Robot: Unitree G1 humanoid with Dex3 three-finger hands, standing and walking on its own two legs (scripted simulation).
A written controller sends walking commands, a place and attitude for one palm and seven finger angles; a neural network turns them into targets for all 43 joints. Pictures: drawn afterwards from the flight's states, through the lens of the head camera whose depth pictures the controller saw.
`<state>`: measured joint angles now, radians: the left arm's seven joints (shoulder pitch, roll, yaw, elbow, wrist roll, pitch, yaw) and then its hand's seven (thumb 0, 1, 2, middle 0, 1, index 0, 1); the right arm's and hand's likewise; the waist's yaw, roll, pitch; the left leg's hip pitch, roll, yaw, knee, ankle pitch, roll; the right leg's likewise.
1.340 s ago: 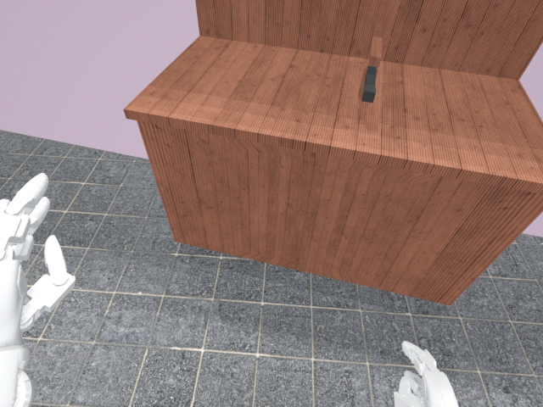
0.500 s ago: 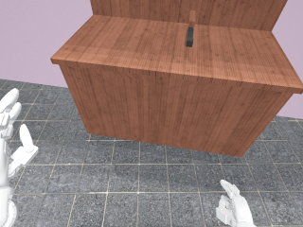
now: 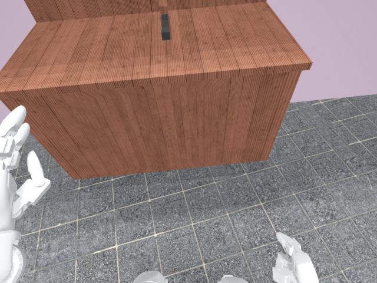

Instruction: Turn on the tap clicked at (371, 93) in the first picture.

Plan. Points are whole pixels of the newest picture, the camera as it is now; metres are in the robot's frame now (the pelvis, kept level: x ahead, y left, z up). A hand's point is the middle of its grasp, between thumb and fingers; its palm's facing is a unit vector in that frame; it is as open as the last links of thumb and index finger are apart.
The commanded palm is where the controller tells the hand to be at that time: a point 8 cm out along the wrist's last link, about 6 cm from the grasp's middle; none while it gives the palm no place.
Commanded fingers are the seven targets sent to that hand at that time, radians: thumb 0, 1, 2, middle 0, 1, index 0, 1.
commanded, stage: turn to face it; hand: left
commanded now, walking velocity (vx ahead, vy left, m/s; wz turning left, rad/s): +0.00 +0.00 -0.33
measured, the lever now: (165, 34) +0.86 +0.15 +0.09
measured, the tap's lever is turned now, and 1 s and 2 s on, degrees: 0 0 0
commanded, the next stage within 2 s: take the last steps up to it in 0.26 s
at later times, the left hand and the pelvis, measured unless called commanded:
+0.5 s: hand (59, 181) +0.23 +0.20 +0.19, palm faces +0.28 -0.87 -0.41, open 7.4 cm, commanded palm +0.19 +0.25 +0.20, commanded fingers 0.00 0.90 0.90 -0.20 -0.30 -0.20 -0.30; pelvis -0.02 +0.00 +0.01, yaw -10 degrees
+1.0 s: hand (94, 144) +0.29 +0.17 +0.20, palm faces +0.19 -0.89 -0.41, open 7.4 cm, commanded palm +0.24 +0.22 +0.20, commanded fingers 0.00 0.90 0.90 -0.20 -0.30 -0.20 -0.30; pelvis +0.02 -0.01 +0.03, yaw -14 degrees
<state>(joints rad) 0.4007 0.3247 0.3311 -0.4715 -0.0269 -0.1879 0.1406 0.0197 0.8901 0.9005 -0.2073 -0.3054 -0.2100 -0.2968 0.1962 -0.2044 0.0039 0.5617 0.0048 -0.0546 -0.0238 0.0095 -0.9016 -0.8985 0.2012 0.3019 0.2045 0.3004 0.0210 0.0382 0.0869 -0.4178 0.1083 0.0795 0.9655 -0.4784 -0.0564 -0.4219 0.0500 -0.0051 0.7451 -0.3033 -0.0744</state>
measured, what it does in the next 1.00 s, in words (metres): steps on the spot: left foot, then right foot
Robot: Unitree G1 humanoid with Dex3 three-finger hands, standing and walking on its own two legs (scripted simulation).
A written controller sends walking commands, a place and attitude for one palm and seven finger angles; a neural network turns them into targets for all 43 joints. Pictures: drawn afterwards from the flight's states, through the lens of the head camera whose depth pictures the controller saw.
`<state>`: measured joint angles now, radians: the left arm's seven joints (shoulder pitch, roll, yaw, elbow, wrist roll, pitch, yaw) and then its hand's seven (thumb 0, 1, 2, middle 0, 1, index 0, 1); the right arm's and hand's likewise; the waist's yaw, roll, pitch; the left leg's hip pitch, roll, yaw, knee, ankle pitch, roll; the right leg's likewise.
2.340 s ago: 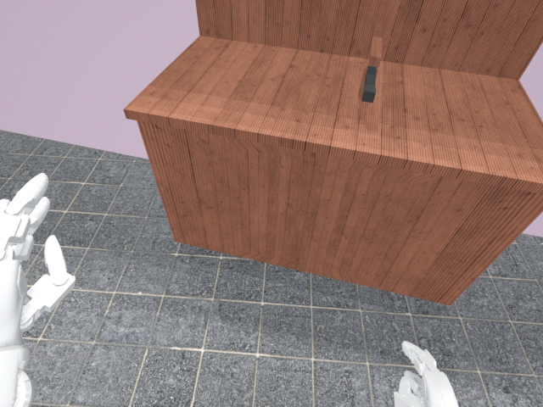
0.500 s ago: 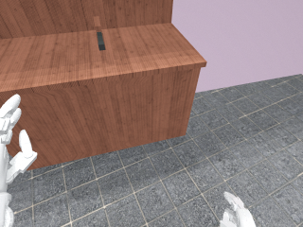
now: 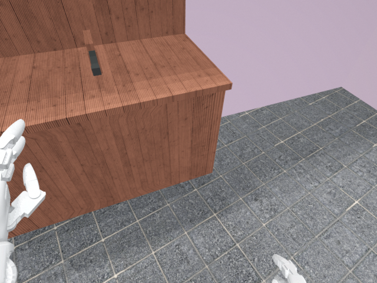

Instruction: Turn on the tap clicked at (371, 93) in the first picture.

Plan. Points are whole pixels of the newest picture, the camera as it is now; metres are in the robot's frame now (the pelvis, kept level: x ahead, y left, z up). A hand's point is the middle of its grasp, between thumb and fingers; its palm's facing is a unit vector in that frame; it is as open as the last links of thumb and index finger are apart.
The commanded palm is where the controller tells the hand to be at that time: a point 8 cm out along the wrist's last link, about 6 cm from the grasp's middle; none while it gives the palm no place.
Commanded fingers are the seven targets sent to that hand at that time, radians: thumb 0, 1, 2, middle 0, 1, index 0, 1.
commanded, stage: take the last steps up to it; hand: left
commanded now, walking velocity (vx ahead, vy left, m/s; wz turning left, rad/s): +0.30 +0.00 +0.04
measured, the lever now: (96, 70) +0.78 +0.37 +0.06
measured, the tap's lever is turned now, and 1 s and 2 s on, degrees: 0 0 0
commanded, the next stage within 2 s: come to a stop and stand still in 1.40 s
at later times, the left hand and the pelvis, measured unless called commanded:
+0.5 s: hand (79, 139) +0.33 +0.22 +0.17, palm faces +0.46 -0.82 -0.35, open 7.4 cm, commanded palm +0.27 +0.26 +0.17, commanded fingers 0.00 0.90 0.90 -0.20 -0.30 -0.20 -0.30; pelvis +0.11 -0.02 -0.02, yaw +1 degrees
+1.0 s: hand (113, 104) +0.44 +0.19 +0.16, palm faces +0.43 -0.80 -0.41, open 7.4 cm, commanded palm +0.38 +0.24 +0.17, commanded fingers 0.00 0.90 0.90 -0.20 -0.30 -0.20 -0.30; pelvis +0.24 -0.05 -0.01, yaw +3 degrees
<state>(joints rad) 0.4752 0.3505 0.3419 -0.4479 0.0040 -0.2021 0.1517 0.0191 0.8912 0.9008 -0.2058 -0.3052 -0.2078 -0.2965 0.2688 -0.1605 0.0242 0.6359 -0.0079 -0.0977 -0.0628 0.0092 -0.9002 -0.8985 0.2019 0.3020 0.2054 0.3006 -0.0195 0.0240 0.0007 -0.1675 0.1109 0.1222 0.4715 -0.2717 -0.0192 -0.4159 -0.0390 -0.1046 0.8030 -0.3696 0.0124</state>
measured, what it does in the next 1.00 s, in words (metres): walks ahead: right foot, then left foot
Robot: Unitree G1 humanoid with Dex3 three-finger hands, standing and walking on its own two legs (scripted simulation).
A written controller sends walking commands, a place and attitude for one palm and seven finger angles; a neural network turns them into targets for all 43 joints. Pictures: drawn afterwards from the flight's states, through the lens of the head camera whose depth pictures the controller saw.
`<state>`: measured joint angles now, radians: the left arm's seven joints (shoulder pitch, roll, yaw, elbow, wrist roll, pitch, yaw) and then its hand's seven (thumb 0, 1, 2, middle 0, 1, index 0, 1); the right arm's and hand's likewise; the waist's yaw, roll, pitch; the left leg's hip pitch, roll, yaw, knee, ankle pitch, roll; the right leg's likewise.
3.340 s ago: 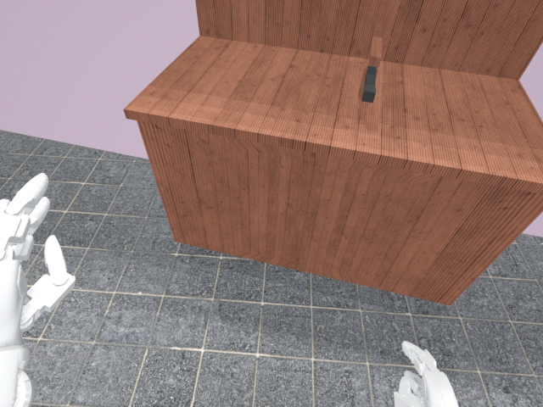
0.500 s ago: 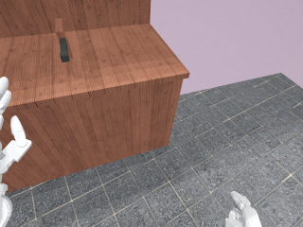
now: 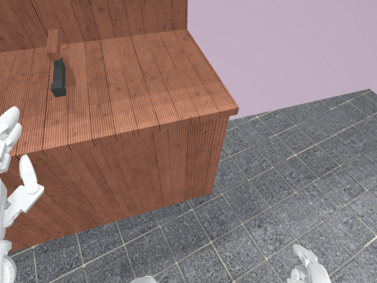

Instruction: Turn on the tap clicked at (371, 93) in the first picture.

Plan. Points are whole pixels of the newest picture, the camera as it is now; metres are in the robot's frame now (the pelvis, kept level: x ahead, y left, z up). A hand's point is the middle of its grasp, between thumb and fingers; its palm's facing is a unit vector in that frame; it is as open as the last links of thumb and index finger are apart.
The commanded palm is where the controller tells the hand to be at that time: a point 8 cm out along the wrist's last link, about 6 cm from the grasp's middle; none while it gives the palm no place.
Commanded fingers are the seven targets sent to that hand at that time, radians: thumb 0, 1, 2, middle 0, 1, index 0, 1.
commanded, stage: take the last steps up to it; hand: left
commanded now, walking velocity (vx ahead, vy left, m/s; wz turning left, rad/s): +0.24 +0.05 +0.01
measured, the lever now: (58, 89) +0.56 +0.39 +0.07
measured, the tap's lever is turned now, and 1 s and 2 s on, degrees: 0 0 0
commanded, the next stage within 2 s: come to a stop and stand still in 0.40 s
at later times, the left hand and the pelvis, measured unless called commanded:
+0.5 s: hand (82, 134) +0.32 +0.21 +0.17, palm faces +0.42 -0.80 -0.43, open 7.4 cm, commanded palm +0.26 +0.25 +0.18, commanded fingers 0.00 0.90 0.90 -0.20 -0.30 -0.20 -0.30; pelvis +0.10 -0.03 +0.00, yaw +1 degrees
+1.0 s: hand (86, 132) +0.32 +0.20 +0.17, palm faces +0.37 -0.83 -0.41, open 7.4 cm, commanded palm +0.27 +0.25 +0.18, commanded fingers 0.00 0.90 0.90 -0.20 -0.30 -0.20 -0.30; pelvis +0.11 -0.03 +0.00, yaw -1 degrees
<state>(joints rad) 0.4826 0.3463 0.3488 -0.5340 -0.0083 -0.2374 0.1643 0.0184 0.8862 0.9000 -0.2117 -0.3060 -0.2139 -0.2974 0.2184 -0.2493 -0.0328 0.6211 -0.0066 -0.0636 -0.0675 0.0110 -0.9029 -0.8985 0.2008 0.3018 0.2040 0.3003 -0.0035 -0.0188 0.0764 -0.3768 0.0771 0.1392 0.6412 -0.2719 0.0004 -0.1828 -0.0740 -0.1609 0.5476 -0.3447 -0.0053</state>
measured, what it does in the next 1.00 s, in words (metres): walks ahead: left foot, then right foot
